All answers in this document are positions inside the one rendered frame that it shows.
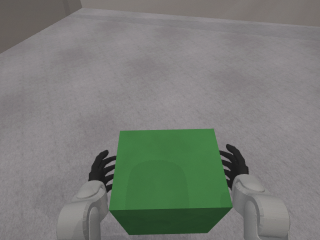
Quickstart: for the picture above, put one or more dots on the carton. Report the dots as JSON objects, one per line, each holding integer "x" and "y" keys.
{"x": 169, "y": 181}

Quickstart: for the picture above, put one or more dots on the robot left forearm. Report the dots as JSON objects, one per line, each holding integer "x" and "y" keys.
{"x": 80, "y": 219}

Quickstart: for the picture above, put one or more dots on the robot right forearm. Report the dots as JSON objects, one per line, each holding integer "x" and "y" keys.
{"x": 265, "y": 217}

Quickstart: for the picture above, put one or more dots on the robot left hand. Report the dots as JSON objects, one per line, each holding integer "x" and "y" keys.
{"x": 98, "y": 171}

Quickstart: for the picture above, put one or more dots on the robot right hand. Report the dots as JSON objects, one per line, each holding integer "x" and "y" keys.
{"x": 237, "y": 167}

